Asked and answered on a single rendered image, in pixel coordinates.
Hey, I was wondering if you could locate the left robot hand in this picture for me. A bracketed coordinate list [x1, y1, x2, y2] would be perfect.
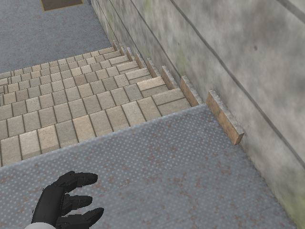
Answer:
[31, 171, 104, 229]

